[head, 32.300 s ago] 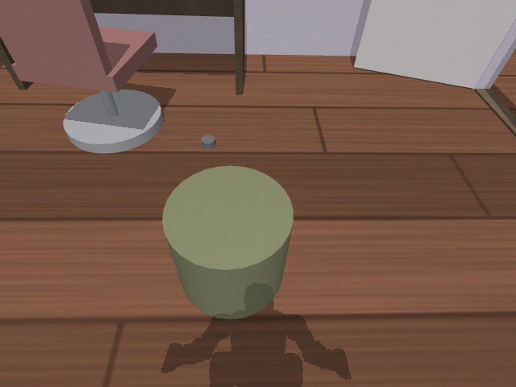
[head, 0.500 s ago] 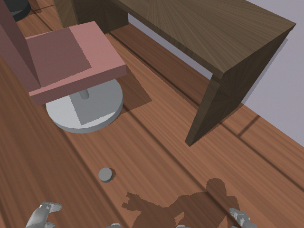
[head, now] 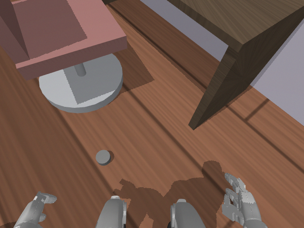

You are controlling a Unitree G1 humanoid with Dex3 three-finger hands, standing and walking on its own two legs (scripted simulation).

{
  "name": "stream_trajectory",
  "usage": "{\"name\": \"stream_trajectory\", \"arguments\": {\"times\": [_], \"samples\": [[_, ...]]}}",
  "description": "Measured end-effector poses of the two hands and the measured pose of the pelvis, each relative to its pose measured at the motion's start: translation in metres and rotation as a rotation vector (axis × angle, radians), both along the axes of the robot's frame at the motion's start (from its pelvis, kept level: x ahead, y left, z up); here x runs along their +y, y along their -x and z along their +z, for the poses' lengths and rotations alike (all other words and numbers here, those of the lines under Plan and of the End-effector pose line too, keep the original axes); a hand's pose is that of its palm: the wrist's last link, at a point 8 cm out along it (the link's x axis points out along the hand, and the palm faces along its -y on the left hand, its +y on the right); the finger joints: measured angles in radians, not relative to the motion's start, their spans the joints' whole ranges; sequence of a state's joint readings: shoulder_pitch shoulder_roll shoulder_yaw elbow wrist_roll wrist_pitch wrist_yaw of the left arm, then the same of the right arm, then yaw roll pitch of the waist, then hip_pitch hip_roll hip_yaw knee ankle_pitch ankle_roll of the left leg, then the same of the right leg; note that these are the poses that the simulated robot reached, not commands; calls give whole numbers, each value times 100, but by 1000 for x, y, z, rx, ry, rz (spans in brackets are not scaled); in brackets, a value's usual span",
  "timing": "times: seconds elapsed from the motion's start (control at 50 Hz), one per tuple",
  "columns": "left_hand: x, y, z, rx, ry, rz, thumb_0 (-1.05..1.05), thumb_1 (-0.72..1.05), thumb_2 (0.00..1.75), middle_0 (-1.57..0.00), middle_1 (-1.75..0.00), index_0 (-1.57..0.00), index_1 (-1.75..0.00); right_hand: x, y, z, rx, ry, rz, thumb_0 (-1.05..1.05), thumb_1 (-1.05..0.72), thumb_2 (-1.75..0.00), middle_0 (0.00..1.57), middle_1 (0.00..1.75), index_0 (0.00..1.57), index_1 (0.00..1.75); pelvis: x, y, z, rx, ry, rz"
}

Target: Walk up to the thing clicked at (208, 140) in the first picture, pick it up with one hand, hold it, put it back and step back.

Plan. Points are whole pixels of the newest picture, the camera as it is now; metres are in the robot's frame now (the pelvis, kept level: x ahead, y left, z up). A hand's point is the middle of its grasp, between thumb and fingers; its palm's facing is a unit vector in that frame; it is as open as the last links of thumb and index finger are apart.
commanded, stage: rise first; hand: left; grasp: from above
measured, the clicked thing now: (103, 157) +0.47 +0.25 -0.65
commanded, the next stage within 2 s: none
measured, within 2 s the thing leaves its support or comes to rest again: neither
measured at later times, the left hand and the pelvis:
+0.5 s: hand (73, 182) +0.29 +0.30 -0.35, palm faces -0.48 -0.31 -0.82, open 14.0 cm; pelvis -0.06 -0.01 -0.21, yaw -2 degrees
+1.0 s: hand (83, 166) +0.37 +0.30 -0.45, palm faces -0.46 -0.01 -0.89, open 14.1 cm; pelvis -0.08 +0.01 -0.31, yaw -6 degrees
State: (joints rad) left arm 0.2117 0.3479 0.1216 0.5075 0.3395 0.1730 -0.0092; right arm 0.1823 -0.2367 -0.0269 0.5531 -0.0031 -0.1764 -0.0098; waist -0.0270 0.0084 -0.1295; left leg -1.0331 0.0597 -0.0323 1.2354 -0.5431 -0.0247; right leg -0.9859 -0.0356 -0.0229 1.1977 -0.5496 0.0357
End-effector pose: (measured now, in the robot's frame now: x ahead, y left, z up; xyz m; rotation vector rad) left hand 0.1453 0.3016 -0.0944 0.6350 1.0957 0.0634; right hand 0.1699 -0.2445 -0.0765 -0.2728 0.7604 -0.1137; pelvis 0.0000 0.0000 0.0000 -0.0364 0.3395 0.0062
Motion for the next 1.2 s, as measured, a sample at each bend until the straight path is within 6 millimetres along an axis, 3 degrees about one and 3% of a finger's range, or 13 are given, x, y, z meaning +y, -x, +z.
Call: {"name": "stream_trajectory", "arguments": {"times": [0.1, 0.28, 0.44, 0.56, 0.72, 0.86, 1.02, 1.2], "samples": [[7, -23, -41, -20, -72, -128, 0, -51, 99, -7, -109, -8, -109, -7, -1, -38, 2, 16, 34, 1, -86, -88, 21, 30, 20, 30, -1, 9, -38, 79, -2, -3], [7, -87, -118, -147, -233, -384, 0, -51, 100, -7, -109, -7, -109, -24, 17, -141, 119, 31, 22, 1, -86, -88, 21, 30, 20, 30, -3, 30, -120, 207, -1, -12], [8, -134, -176, -181, -359, -550, 0, -52, 100, -7, -109, -8, -109, -30, 64, -229, 283, 14, -2, 1, -88, -89, 21, 30, 20, 30, -6, 50, -185, 262, 7, -25], [7, -162, -214, -212, -419, -667, 0, -53, 101, -8, -108, -8, -108, -32, 113, -275, 409, 20, -30, 1, -90, -89, 21, 30, 20, 30, -5, 66, -227, 261, 19, -36], [5, -190, -253, -259, -487, -795, 0, -54, 103, -9, -106, -8, -106, -35, 175, -304, 559, 54, -96, 0, -90, -90, 21, 30, 20, 30, 0, 78, -267, 240, 41, -49], [0, -215, -276, -290, -540, -873, 0, -54, 103, -8, -103, -8, -104, -34, 210, -313, 637, 85, -139, 0, -90, -90, 21, 30, 20, 30, 5, 83, -290, 228, 61, -56], [-4, -236, -298, -295, -567, -926, 0, -53, 103, -8, -102, -8, -102, -30, 222, -323, 682, 101, -144, 0, -90, -90, 21, 30, 20, 30, 9, 82, -307, 231, 75, -60], [-4, -248, -320, -287, -566, -922, 0, -52, 101, -8, -103, -8, -102, -23, 212, -336, 687, 102, -98, 0, -90, -90, 21, 30, 20, 30, 10, 78, -320, 241, 82, -64]]}}
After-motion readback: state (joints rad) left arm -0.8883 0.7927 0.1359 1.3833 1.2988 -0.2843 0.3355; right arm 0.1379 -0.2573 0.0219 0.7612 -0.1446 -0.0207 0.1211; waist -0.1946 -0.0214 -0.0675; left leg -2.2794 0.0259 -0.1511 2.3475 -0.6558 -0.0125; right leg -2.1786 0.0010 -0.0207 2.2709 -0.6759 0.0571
